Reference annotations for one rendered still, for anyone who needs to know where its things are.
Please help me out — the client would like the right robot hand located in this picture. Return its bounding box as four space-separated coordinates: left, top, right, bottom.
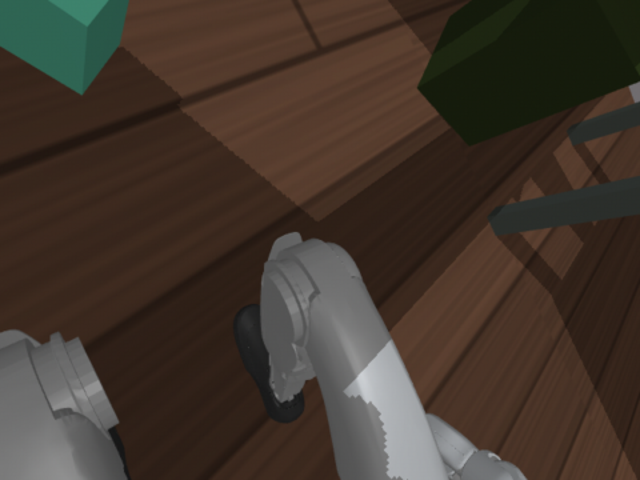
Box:
426 413 480 480

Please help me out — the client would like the left robot foot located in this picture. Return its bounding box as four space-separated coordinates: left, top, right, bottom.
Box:
108 426 132 480

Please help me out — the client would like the right robot arm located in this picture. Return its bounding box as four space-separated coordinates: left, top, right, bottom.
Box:
461 450 527 480

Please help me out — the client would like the right robot foot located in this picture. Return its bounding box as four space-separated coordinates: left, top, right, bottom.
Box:
233 304 304 423

